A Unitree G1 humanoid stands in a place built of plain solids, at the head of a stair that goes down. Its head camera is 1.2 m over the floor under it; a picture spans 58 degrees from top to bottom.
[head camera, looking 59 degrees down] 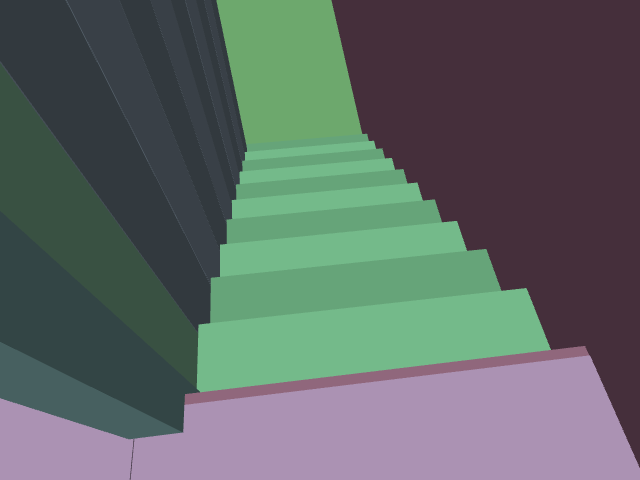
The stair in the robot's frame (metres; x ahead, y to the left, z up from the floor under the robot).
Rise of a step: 0.18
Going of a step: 0.26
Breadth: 1.13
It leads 7 degrees to the left of straight ahead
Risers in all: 11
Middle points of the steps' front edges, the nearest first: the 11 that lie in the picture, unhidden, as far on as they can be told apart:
0.31 -0.19 0.00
0.57 -0.16 -0.18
0.83 -0.13 -0.35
1.08 -0.10 -0.53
1.34 -0.07 -0.71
1.60 -0.04 -0.89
1.86 0.00 -1.06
2.12 0.03 -1.24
2.37 0.06 -1.42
2.63 0.09 -1.60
2.89 0.12 -1.77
